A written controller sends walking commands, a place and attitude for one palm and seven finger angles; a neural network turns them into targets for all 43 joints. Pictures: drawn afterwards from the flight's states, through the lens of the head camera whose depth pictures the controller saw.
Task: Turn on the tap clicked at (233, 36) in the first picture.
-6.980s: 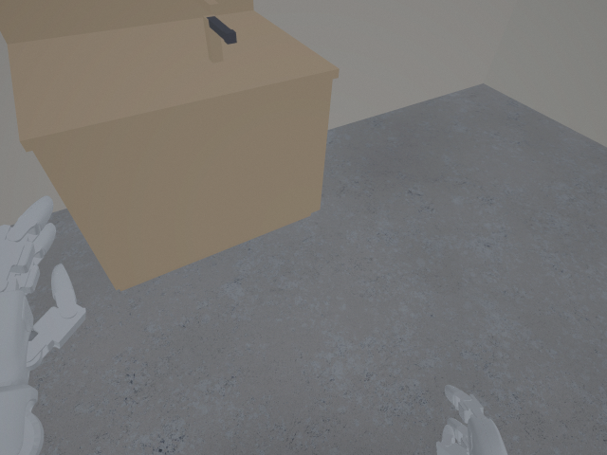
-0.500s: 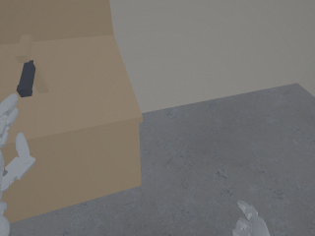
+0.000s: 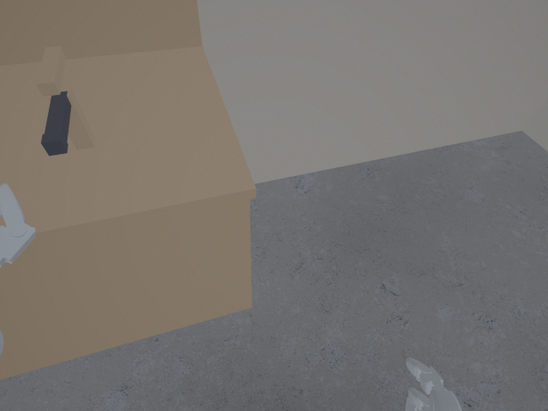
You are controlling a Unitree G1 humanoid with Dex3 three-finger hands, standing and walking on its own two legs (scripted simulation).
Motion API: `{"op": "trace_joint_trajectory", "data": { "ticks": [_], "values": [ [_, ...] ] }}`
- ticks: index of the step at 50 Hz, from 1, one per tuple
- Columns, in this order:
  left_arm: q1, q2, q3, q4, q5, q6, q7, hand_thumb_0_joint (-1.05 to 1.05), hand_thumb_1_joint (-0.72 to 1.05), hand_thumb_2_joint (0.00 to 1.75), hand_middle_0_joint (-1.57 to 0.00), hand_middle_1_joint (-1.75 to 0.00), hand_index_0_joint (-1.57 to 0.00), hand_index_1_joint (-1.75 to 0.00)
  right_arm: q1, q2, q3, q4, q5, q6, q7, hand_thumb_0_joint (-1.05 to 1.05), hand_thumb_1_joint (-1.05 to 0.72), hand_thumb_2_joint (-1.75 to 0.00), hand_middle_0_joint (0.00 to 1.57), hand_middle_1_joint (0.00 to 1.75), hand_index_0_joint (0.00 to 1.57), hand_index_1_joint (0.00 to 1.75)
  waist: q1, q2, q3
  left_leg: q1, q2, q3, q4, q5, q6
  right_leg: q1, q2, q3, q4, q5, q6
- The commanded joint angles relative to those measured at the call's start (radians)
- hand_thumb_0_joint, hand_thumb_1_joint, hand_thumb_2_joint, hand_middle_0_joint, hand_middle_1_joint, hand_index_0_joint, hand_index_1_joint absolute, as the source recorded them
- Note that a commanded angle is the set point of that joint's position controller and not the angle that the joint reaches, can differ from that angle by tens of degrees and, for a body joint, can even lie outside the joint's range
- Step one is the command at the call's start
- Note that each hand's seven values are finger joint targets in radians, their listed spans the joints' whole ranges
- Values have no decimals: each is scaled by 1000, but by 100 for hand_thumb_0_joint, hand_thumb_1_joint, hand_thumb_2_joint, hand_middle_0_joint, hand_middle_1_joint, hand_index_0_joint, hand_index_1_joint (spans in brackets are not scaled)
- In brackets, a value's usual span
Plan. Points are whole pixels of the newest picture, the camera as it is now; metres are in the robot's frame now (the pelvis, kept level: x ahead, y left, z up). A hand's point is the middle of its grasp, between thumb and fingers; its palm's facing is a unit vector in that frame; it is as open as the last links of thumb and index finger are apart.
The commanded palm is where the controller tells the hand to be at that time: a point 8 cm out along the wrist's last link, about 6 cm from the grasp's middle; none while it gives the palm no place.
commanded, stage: look again from close up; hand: left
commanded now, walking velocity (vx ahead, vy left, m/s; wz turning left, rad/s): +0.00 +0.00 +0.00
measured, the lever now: (55, 143) +0.48 +0.42 +0.09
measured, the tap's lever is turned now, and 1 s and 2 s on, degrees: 0 0 0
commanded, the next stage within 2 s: shuffle to correct the standing spot in 0.12 s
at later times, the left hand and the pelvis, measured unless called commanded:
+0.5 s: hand (75, 212) +0.29 +0.27 +0.16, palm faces +0.39 -0.86 -0.32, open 7.4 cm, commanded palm +0.22 +0.31 +0.18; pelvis +0.07 +0.03 -0.01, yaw +1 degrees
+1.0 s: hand (56, 167) +0.34 +0.31 +0.18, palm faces +0.40 -0.84 -0.37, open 7.5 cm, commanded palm +0.27 +0.35 +0.18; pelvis +0.12 +0.07 +0.00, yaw +2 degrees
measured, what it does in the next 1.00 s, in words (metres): walks ahead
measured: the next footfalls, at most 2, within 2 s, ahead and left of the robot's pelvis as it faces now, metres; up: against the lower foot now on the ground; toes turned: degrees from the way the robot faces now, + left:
right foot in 1.12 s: +0.24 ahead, -0.01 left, +0.00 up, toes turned -5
left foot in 1.38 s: +0.21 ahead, +0.22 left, +0.00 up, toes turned -1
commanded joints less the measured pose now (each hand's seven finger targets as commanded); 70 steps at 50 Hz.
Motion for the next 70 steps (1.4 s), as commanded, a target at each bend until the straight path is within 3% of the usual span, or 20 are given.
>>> {"op": "trace_joint_trajectory", "data": {
  "ticks": [1, 5, 10, 31, 33, 36, 38, 39, 40, 42, 45, 54, 56, 57, 61, 65, 66, 67, 68, 70],
  "values": [
    [151, 69, -50, -287, -2, -76, -10, 0, 90, 90, -20, -30, -20, -30, -116, -102, -33, -187, 24, -83, 17, 0, -90, -90, 20, 30, 20, 30, 29, 134, -76, -237, 116, -169, -303, -300, 24, 245, -29, 52, 82, -173, 9],
    [102, 169, 80, -296, -5, -76, 9, 0, 90, 90, -20, -30, -20, -30, -108, -114, -46, -197, 12, -88, -3, 0, -90, -90, 20, 30, 20, 30, 18, -104, -138, -147, 94, -154, -195, -75, 16, 248, -48, 63, 32, -57, 13],
    [-56, 130, 39, -348, 7, -97, 1, 0, 90, 90, -20, -30, -20, -30, -109, -102, -37, -182, 3, -105, -6, 0, -90, -90, 20, 30, 20, 30, 7, 146, -93, -155, 85, -155, -220, -92, 13, 243, -38, 68, 67, -1, -2],
    [86, 112, 33, -464, -13, -46, 6, 0, 90, 90, -20, -30, -20, -30, -141, -111, -46, -226, -1, -15, 7, 0, -90, -90, 20, 30, 20, 30, -10, 84, -227, 3, 29, -74, 154, 527, -35, 266, -72, 60, 191, 327, -74],
    [116, 123, 45, -448, -13, -47, 15, 0, 90, 90, -20, -30, -20, -30, -127, -118, -58, -215, 2, -13, 12, 0, -90, -90, 20, 30, 20, 30, 1, -34, -255, -119, -20, -38, 317, 440, -48, 368, -155, 175, 169, 427, -139],
    [121, 129, 71, -423, -11, -65, 31, 0, 90, 90, -20, -30, -20, -30, -141, -118, -58, -195, 2, -5, 24, 0, -90, -90, 20, 30, 20, 30, 15, -120, -176, -357, 11, -149, 346, -234, -16, 424, -349, 392, 137, 466, -220],
    [102, 109, 59, -419, -9, -57, 29, 0, 90, 90, -20, -30, -20, -30, -111, -97, -47, -169, 2, 22, 20, 0, -90, -90, 20, 30, 20, 30, -44, -9, -129, -68, 27, -132, 0, -167, 8, 124, -249, 211, 227, 183, -94],
    [97, 93, 43, -422, -8, -55, 22, 0, 90, 90, -20, -30, -20, -30, -120, -107, -50, -171, 4, 24, 8, 0, -90, -90, 20, 30, 20, 30, -60, 165, -108, 82, 35, -188, -119, -1, 28, -37, -75, 48, 377, 32, -26],
    [66, 86, 24, -472, -1, -61, 19, 0, 90, 90, -20, -30, -20, -30, -125, -124, -64, -188, 5, 11, 8, 0, -90, -90, 20, 30, 20, 30, -62, 377, -125, 223, 182, -420, -153, 262, 80, -246, 27, -33, 576, -277, 22],
    [30, 113, 34, -461, 14, -58, 20, 0, 90, 90, -20, -30, -20, -30, -123, -109, -64, -186, -18, 1, 12, 0, -90, -90, 20, 30, 20, 30, -72, 327, -113, 310, 257, -520, -144, 530, 125, -395, 13, 30, 791, -430, 1],
    [39, 87, 11, -428, 24, -41, 16, 0, 90, 90, -20, -30, -20, -30, -98, -118, -79, -173, -7, -5, 20, 0, -90, -90, 20, 30, 20, 30, -58, 99, -90, 299, 215, -367, -97, 548, 138, -416, -22, 15, 749, -304, -4],
    [222, 131, 96, -392, -11, -19, 12, 0, 90, 90, -20, -30, -20, -30, -126, -96, -40, -206, -7, 10, 2, 0, -90, -90, 20, 30, 20, 30, -3, 85, -203, -22, 123, -133, 90, 641, -65, 259, 24, -107, 45, 116, -36],
    [208, 129, 96, -355, -10, -14, 16, 0, 90, 90, -20, -30, -20, -30, -140, -92, -41, -210, 1, 10, 2, 0, -90, -90, 20, 30, 20, 30, 9, -102, -298, -274, -9, -74, 499, 328, -110, 518, -197, 189, 52, 481, -175],
    [165, 140, 109, -377, -22, -32, 17, 0, 90, 90, -20, -30, -20, -30, -151, -111, -54, -217, -4, -5, 7, 0, -90, -90, 20, 30, 20, 30, 4, -180, -276, -355, -56, -110, 727, -199, -107, 445, -394, 432, -10, 594, -290],
    [94, 128, 90, -398, 2, -20, 31, 0, 90, 90, -20, -30, -20, -30, -154, -85, -25, -180, -8, 30, 11, 0, -90, -90, 20, 30, 20, 30, -9, -82, -174, -153, 79, -194, 512, -270, -44, 50, -337, 305, -76, 130, -181],
    [53, 80, -1, -433, 4, 7, 41, 0, 90, 90, -20, -30, -20, -30, -148, -71, -9, -152, -28, 20, -22, 0, -90, -90, 20, 30, 20, 30, -21, -29, -152, 88, -47, 47, 147, -38, -45, -85, -175, 99, -162, -387, -85],
    [17, 94, -8, -479, 2, 9, 45, 0, 90, 90, -20, -30, -20, -30, -155, -83, -19, -149, -28, 14, -32, 0, -90, -90, 20, 30, 20, 30, -28, 19, -126, 132, -41, 31, 83, -29, -45, -126, -173, 105, -147, -452, -72],
    [-861, 806, 516, -587, 139, -89, 32, 0, 90, 90, -20, -30, -20, -30, -31, -67, -60, -92, -57, -78, -51, 0, -90, -90, 20, 30, 20, 30, 45, -147, -30, -58, -78, 66, 101, -71, -44, -70, -141, 292, -326, -96, 104],
    [-318, 229, 108, -62, 70, -73, -14, 0, 90, 90, -20, -30, -20, -30, -98, 3, -8, -95, -28, -97, -43, 0, -90, -90, 20, 30, 20, 30, 35, -93, -143, -57, -80, -25, 131, -46, -5, 25, -206, 296, -200, -88, -1],
    [-51, 114, 17, -127, 21, -69, 3, 0, 90, 90, -20, -30, -20, -30, -74, -78, -35, -136, -1, -82, -14, 0, -90, -90, 20, 30, 20, 30, 27, 55, -145, -57, -23, -56, 68, -71, -22, 168, -244, 327, -202, -62, -36]
  ]
}}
